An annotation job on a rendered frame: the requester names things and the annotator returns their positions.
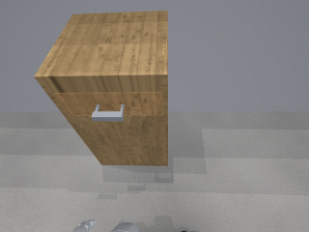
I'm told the handle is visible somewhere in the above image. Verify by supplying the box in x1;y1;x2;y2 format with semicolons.
92;103;125;122

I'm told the cabinet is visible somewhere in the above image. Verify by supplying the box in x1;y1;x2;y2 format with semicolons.
34;11;168;166

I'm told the left robot hand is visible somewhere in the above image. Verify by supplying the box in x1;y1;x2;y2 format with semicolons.
72;219;97;232

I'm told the robot left thigh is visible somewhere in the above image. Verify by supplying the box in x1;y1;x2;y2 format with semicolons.
111;222;141;232

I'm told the drawer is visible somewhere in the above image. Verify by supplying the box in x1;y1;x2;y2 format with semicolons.
53;92;163;115

